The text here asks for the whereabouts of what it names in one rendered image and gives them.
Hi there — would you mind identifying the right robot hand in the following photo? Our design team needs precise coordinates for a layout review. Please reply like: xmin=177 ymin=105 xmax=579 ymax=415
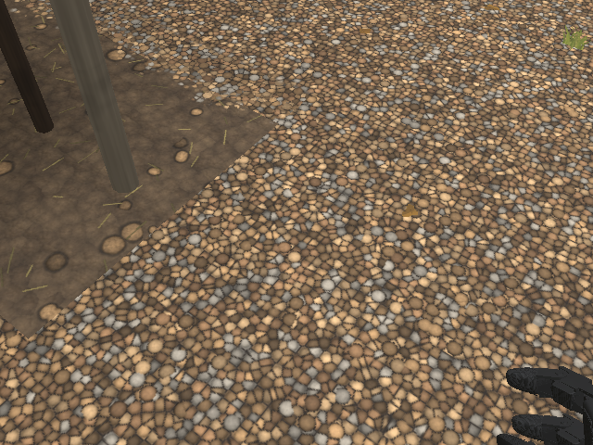
xmin=497 ymin=366 xmax=593 ymax=445

